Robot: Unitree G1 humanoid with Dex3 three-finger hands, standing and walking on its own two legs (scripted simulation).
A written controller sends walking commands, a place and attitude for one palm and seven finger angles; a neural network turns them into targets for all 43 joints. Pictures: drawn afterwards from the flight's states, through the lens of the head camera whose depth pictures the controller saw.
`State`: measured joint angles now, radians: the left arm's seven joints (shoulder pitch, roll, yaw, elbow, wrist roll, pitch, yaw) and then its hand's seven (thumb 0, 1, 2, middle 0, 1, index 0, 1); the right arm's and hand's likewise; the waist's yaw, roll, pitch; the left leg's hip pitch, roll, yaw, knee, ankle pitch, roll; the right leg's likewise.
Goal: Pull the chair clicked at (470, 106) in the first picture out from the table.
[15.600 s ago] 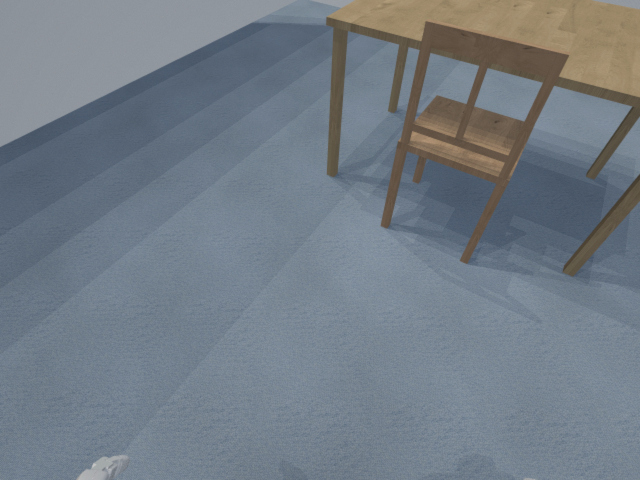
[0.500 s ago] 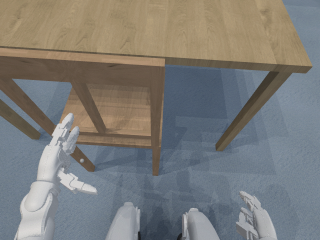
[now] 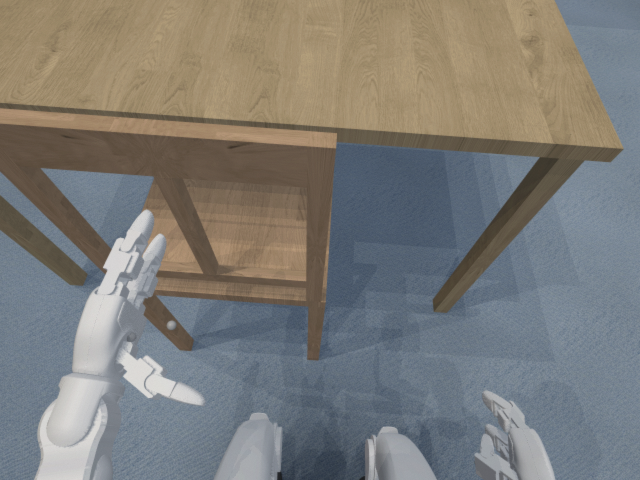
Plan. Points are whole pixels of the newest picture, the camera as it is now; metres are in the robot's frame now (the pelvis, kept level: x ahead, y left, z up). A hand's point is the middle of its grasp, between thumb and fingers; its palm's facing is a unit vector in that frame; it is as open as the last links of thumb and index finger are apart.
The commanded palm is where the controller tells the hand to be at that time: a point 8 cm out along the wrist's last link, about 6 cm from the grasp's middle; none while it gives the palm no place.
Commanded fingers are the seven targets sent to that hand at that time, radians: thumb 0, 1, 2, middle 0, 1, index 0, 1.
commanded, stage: aim the fingers beside a spindle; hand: left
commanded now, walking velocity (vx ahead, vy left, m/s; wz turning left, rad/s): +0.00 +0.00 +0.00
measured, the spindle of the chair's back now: (192, 229) +0.44 +0.20 -0.01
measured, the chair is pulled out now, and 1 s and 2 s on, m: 0.00 0.00 0.00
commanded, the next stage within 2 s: push the fingers through the gap in 0.38 s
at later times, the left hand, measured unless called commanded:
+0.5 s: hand (166, 336) +0.28 +0.20 -0.01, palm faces -0.01 -1.00 -0.03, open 16.9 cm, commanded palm +0.27 +0.24 +0.02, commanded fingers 0.00 -0.50 0.30 -0.06 -0.08 -0.06 -0.08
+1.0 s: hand (171, 291) +0.33 +0.19 +0.03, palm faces -0.02 -1.00 -0.05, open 17.0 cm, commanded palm +0.31 +0.24 +0.02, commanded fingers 0.00 -0.50 0.30 -0.06 -0.08 -0.06 -0.08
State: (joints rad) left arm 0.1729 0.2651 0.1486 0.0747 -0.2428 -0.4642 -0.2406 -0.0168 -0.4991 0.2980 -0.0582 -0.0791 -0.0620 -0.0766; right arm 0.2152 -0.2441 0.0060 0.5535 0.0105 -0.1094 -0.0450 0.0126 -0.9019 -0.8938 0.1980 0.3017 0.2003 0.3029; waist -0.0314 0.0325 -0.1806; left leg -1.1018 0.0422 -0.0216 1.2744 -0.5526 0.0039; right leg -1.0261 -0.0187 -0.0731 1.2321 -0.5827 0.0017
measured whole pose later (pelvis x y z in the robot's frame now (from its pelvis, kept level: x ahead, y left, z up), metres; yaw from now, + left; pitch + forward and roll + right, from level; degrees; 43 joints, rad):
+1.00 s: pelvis -0.01 +0.00 +0.00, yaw +0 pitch +23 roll -3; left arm -0.07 0.28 0.21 0.34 -0.24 -0.41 -0.23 -0.01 -0.50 0.30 -0.06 -0.08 -0.06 -0.08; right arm 0.22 -0.24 0.02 0.58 0.01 -0.09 -0.04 0.01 -0.90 -0.89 0.20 0.30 0.20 0.30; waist -0.05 0.03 -0.20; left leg -1.14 0.04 -0.02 1.29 -0.55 0.01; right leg -1.07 -0.02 -0.07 1.25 -0.57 0.01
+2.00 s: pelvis -0.01 -0.01 -0.01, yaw -1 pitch +25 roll -2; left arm -0.40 0.32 0.29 0.71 -0.18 -0.45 -0.23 -0.02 -0.50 0.30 -0.06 -0.08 -0.06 -0.08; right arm 0.24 -0.25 0.01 0.62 0.01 -0.01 -0.02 0.01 -0.90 -0.89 0.20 0.30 0.20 0.30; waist -0.09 0.03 -0.17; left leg -1.17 0.05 -0.01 1.28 -0.54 0.00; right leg -1.11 -0.01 -0.06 1.25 -0.57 -0.01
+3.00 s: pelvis -0.01 +0.00 -0.01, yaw -1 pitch +25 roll -3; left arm -0.41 0.32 0.27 0.68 -0.18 -0.45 -0.22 0.00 0.48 0.72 -0.47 -1.42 -0.49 -1.42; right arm 0.23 -0.25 0.01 0.61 0.01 0.00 -0.02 0.01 -0.90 -0.89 0.20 0.30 0.20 0.30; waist -0.09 0.03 -0.16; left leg -1.18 0.05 -0.01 1.29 -0.54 0.01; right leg -1.12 -0.01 -0.05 1.25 -0.56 0.01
